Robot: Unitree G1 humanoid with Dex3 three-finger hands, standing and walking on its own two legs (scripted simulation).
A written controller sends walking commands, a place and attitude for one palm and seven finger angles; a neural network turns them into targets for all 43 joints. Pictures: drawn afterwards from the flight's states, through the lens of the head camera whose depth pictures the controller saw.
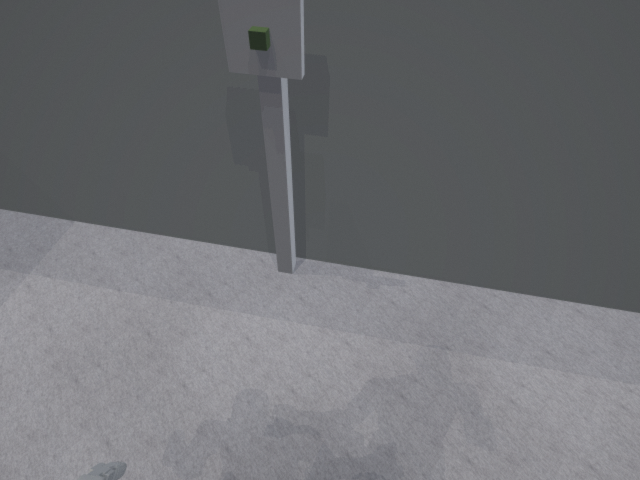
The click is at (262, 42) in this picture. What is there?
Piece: button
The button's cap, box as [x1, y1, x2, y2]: [248, 26, 269, 50]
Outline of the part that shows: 252,26 248,30 250,48 266,50 269,46 268,28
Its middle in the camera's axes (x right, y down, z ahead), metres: -0.14 -0.44 +0.85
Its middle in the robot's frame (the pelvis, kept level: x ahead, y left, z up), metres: +0.94 +0.19 +0.14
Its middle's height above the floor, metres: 0.91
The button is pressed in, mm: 0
